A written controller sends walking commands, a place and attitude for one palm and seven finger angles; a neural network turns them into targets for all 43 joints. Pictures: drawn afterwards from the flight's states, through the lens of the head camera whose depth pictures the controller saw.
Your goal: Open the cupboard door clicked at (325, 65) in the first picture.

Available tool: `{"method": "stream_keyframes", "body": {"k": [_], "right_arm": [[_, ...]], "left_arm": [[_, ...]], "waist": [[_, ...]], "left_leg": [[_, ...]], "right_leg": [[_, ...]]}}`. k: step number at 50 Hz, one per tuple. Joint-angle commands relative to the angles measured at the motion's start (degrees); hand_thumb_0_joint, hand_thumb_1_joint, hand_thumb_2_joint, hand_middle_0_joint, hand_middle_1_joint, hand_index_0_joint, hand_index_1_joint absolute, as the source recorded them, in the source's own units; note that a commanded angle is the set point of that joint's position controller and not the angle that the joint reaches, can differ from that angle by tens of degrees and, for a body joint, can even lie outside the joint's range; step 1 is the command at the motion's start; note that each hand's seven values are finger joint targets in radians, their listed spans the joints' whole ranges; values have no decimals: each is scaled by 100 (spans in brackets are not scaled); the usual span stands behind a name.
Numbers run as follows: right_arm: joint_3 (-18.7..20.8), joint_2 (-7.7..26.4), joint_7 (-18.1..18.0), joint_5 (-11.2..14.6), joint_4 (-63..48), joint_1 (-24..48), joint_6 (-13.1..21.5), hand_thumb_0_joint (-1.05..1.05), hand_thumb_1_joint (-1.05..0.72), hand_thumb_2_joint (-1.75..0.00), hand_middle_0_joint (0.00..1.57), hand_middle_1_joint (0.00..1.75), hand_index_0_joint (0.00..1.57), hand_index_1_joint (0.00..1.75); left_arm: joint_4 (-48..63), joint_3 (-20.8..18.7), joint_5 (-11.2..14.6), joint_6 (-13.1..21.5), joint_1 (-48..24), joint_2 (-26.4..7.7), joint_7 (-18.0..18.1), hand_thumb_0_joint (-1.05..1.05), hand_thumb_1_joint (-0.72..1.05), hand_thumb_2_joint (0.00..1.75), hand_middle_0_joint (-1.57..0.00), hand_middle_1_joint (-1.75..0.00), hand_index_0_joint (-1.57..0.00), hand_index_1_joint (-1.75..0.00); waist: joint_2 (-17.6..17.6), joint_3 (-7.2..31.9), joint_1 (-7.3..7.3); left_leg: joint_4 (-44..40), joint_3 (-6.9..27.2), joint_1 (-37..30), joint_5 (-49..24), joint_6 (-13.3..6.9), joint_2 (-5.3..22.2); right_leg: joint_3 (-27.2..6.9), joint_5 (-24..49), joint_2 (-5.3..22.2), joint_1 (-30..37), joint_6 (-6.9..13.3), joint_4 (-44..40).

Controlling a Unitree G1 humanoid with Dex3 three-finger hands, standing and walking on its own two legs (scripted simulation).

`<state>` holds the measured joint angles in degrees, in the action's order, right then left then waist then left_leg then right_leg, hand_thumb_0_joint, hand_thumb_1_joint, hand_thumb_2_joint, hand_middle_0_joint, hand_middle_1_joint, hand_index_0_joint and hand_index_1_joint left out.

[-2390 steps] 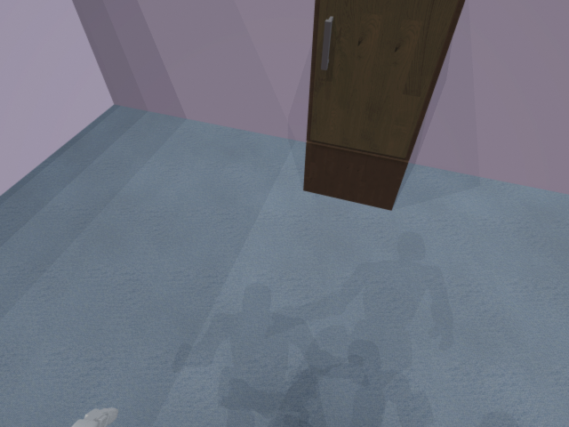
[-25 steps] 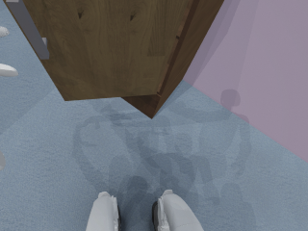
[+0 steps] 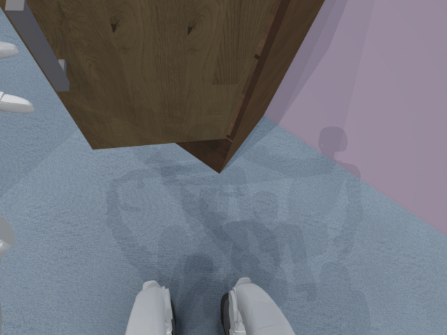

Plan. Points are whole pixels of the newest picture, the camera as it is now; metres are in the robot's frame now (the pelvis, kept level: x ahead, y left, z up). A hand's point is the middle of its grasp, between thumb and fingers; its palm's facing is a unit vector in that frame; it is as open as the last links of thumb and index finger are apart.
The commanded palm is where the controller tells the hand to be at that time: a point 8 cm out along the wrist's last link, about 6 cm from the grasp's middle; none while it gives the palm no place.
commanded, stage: move the hooked fingers beside the handle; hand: left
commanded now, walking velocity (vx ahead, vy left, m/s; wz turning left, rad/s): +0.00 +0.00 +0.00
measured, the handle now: (44, 43) +0.57 +0.24 +0.07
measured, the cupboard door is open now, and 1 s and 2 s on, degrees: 44 44 44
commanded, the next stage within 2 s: slide the fingers in behind the handle in 0.34 s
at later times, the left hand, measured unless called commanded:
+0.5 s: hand out of the picture +0.52 +0.29 +0.08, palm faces +0.07 -1.00 -0.02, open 14.0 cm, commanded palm +0.51 +0.32 +0.07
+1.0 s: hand (22, 69) +0.52 +0.26 +0.08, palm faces +0.07 -1.00 -0.01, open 14.0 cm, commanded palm +0.51 +0.29 +0.07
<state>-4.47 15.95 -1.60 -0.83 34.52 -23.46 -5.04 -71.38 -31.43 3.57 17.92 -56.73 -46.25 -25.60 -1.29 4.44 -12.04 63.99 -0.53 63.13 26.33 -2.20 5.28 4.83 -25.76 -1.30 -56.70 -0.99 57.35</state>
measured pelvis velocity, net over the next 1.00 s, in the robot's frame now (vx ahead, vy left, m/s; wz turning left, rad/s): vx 0.00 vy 0.00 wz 0.00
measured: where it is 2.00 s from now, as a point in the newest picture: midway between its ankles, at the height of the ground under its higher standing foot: outside the picture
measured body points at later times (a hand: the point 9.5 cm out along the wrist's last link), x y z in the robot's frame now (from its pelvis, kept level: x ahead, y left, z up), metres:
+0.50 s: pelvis +0.00 -0.01 -0.01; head +0.17 +0.04 +0.41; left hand +0.51 +0.35 +0.08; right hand -0.01 -0.28 -0.10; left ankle +0.03 +0.09 -0.66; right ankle +0.01 -0.14 -0.66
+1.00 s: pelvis +0.00 +0.00 +0.00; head +0.16 +0.03 +0.42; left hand +0.51 +0.31 +0.08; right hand -0.01 -0.27 -0.10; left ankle +0.03 +0.09 -0.66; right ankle +0.01 -0.14 -0.66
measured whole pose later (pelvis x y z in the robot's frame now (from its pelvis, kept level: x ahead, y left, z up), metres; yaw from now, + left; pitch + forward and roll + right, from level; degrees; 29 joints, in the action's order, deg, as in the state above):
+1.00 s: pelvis +0.00 +0.00 +0.00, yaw +0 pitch +25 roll -5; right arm -4.1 15.7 -1.2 -0.8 35.2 -23.1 -4.6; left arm -71.1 -29.0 4.4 19.5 -56.4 -41.9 -21.9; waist -1.5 4.7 -11.9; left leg 64.5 -0.6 63.1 26.5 -1.9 5.2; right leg 4.6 -26.3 -1.4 -57.0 -0.7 58.6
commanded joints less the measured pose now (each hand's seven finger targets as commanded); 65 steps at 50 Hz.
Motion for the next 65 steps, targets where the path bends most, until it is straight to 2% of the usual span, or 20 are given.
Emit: {"method": "stream_keyframes", "body": {"k": [1, 4, 6, 9, 12, 16, 17, 19, 21, 25, 29, 34, 38, 41, 45, 48, 54, 57, 61, 65], "right_arm": [[491, 1269, -129, 15, -119, -1129, 21, 0, -90, -90, 20, 30, 20, 30], [468, 1255, -126, 35, -121, -1089, 12, 0, -90, -90, 20, 30, 20, 30], [479, 1277, -144, 34, -134, -1081, 26, 0, -90, -90, 20, 30, 20, 30], [435, 1264, -156, 52, -119, -1043, 38, 0, -90, -90, 20, 30, 20, 30], [430, 1285, -189, 55, -154, -1029, 71, 0, -90, -90, 20, 30, 20, 30], [440, 1272, -166, 42, -143, -1060, 76, 0, -90, -90, 20, 30, 20, 30], [445, 1252, -146, 53, -131, -1052, 64, 0, -90, -90, 20, 30, 20, 30], [447, 1267, -150, 60, -97, -1053, 46, 0, -90, -90, 20, 30, 20, 30], [441, 1278, -166, 63, -90, -1063, 45, 0, -90, -90, 20, 30, 20, 30], [468, 1243, -148, 27, -46, -1116, 69, 0, -90, -90, 20, 30, 20, 30], [454, 1234, -129, 28, -24, -1109, 69, 0, -90, -90, 20, 30, 20, 30], [471, 1187, -80, 19, -98, -1112, 67, 0, -90, -90, 20, 30, 20, 30], [458, 1191, -74, 26, -101, -1078, 57, 0, -90, -90, 20, 30, 20, 30], [494, 1212, -80, 1, -101, -1111, 71, 0, -90, -90, 20, 30, 20, 30], [492, 1167, -44, 10, -84, -1094, 70, 0, -90, -90, 20, 30, 20, 30], [504, 1209, -67, 16, -62, -1094, 67, 0, -90, -90, 20, 30, 20, 30], [521, 1171, -49, -5, -16, -1081, 93, 0, -90, -90, 20, 30, 20, 30], [525, 1167, -46, -20, 32, -1105, 94, 0, -90, -90, 20, 30, 20, 30], [544, 1124, -4, -41, 24, -1102, 103, 0, -90, -90, 20, 30, 20, 30], [540, 1111, 14, -43, 18, -1126, 91, 0, -90, -90, 20, 30, 20, 30]], "left_arm": [[1171, -229, 190, 432, -2109, -1895, 12, 0, -50, 30, -30, -120, -30, -120], [1066, 33, 190, 416, -2252, -1623, 2, 0, -50, 30, -30, -120, -30, -120], [1118, -125, 219, 478, -2255, -1811, 0, 0, -50, 30, -30, -120, -30, -120], [987, -37, 198, 433, -2359, -1802, -17, 0, -50, 30, -30, -120, -30, -120], [972, -253, 172, 440, -2338, -2150, -45, 0, -50, 30, -30, -120, -30, -120], [1251, -323, 177, 509, -2372, -2220, -91, 0, -50, 30, -30, -120, -30, -120], [1208, -208, 180, 482, -2312, -2050, -120, 0, -50, 30, -30, -120, -30, -120], [1154, -122, 216, 421, -2385, -1931, -138, 0, -50, 30, -30, -120, -30, -120], [1174, -140, 234, 405, -2434, -1959, -151, 0, -50, 30, -30, -120, -30, -120], [1385, 91, 266, 403, -2510, -1540, -78, 0, -50, 30, -30, -120, -30, -120], [1180, 20, 269, 343, -2447, -1563, 54, 0, -50, 30, -30, -120, -30, -120], [1295, -6, 171, 406, -2185, -1513, 243, 0, -50, 30, -30, -120, -30, -120], [1209, 41, 168, 454, -2264, -1462, 334, 0, -50, 30, -30, -120, -30, -120], [1469, -156, 169, 575, -2326, -1670, 372, 0, -50, 30, -30, -120, -30, -120], [1209, 133, 239, 555, -2125, -1121, 371, 0, -50, 30, -30, -120, -30, -120], [1209, 76, 232, 518, -2231, -1247, 401, 0, -50, 30, -30, -120, -30, -120], [1314, 144, 219, 627, -2296, -1099, 482, 0, -50, 30, -30, -120, -30, -120], [1357, 280, 219, 626, -2496, -913, 535, 0, -50, 30, -30, -120, -30, -120], [1566, 366, 202, 666, -2534, -711, 640, 0, -50, 30, -30, -120, -30, -120], [1361, 347, 208, 613, -2328, -575, 782, 0, -50, 30, -30, -120, -30, -120]], "waist": [[-1379, 2976, 72], [-1294, 2724, -52], [-1315, 2918, 19], [-1272, 2764, -51], [-1228, 2949, 1], [-1538, 3330, 81], [-1655, 3288, 71], [-1366, 3104, -35], [-1537, 3182, 7], [-1607, 3218, -34], [-1291, 2999, -32], [-1319, 3081, 73], [-1250, 2841, 9], [-1362, 3185, 98], [-1153, 2852, 4], [-1115, 2895, -8], [-1256, 2992, 16], [-1255, 3008, -67], [-1468, 3231, 0], [-1146, 2970, -7]], "left_leg": [[-592, 590, -3357, -2807, 78, -142], [-597, 587, -3213, -2507, 53, -147], [-569, 585, -3253, -2593, 59, -159], [-518, 544, -2994, -2423, 30, -163], [-416, 491, -2777, -2426, 1, -179], [-369, 559, -3156, -2853, 53, -154], [-359, 560, -3254, -2903, 66, -152], [-378, 572, -3142, -2675, 36, -138], [-404, 611, -3259, -2698, 58, -137], [-448, 694, -3522, -2781, 72, -126], [-493, 632, -3142, -2458, 43, -150], [-528, 562, -3172, -2557, 54, -168], [-578, 544, -2993, -2314, 44, -169], [-564, 554, -3198, -2562, 62, -171], [-577, 553, -3117, -2437, 44, -176], [-610, 552, -3022, -2256, 40, -180], [-563, 543, -3144, -2366, 61, -186], [-550, 598, -3255, -2446, 67, -169], [-570, 628, -3521, -2649, 103, -171], [-592, 587, -3275, -2550, 67, -196]], "right_leg": [[-93, 1596, -285, 346, 202, -535], [-98, 1407, -281, 180, 183, -571], [-114, 1491, -282, 307, 195, -528], [-133, 1446, -269, 292, 179, -510], [-191, 1566, -264, 488, 167, -443], [-146, 1772, -274, 446, 187, -339], [-138, 1754, -283, 320, 190, -353], [-134, 1618, -288, 270, 162, -424], [-110, 1551, -283, 179, 184, -398], [-67, 1462, -282, -5, 206, -421], [-95, 1399, -274, 202, 176, -488], [-106, 1535, -285, 387, 186, -490], [-120, 1414, -282, 374, 177, -514], [-130, 1581, -281, 506, 198, -459], [-98, 1483, -298, 358, 198, -507], [-125, 1390, -269, 396, 178, -529], [-139, 1444, -264, 372, 191, -510], [-110, 1449, -262, 236, 189, -474], [-81, 1506, -268, 233, 208, -453], [-84, 1529, -277, 341, 206, -491]]}}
